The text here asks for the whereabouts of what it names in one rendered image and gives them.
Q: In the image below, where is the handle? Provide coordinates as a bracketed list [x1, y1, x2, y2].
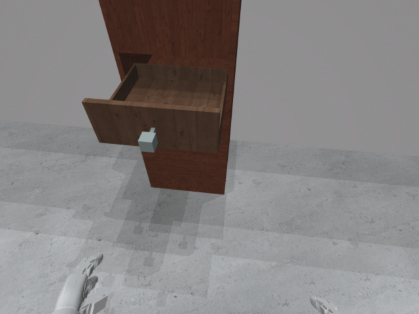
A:
[138, 128, 158, 152]

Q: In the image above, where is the robot left hand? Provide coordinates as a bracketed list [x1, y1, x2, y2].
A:
[54, 253, 108, 314]

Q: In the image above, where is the robot right hand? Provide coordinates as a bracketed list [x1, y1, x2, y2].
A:
[310, 296, 343, 314]

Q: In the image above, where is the drawer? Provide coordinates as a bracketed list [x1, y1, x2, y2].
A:
[82, 63, 228, 154]

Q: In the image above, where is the cabinet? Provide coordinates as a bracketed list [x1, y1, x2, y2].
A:
[99, 0, 242, 195]

